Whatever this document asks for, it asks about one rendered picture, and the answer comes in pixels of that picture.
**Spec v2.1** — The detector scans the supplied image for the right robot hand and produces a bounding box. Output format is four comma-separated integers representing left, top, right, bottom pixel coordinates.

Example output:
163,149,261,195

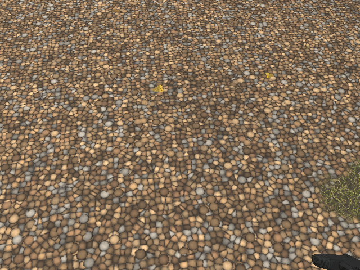
312,254,360,270

